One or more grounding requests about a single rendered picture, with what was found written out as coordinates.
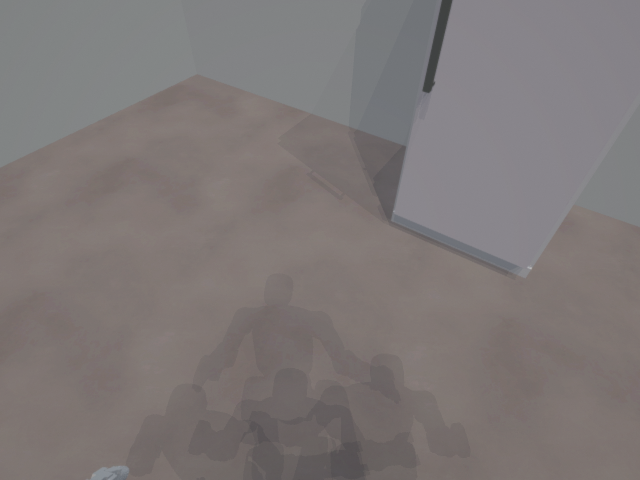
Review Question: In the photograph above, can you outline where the fridge door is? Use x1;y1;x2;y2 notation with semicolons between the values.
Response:
394;0;640;269

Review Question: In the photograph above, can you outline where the handle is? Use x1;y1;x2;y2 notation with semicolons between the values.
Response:
422;0;452;93

